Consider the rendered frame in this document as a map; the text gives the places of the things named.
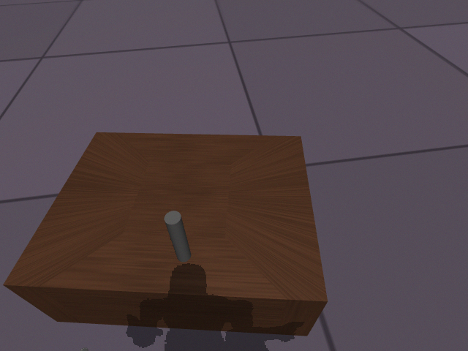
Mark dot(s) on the can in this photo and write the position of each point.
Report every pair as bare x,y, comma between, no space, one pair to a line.
177,234

